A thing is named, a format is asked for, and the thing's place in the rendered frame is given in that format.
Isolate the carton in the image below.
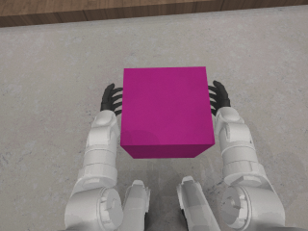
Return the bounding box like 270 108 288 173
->
120 66 216 159

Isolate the left robot upper arm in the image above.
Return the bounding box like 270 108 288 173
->
58 186 124 231

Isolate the right robot upper arm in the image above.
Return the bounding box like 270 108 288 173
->
220 184 308 231

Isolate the robot thigh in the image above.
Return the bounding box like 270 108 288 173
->
115 184 151 231
176 180 221 231

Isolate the right robot hand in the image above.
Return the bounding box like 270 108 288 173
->
208 80 231 116

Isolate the robot right forearm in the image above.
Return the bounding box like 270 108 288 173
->
214 107 286 219

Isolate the robot right thigh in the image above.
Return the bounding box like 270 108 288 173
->
176 180 221 231

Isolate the robot left forearm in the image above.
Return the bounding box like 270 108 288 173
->
64 110 120 224

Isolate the robot left thigh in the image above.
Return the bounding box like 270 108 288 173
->
115 184 151 231

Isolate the left robot hand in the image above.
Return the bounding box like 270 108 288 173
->
100 83 123 116

